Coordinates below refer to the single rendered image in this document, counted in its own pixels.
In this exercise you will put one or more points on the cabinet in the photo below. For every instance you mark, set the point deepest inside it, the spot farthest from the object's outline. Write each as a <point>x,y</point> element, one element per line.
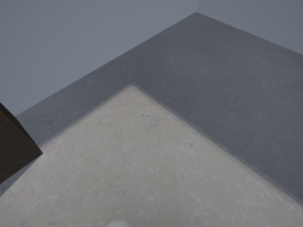
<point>17,149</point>

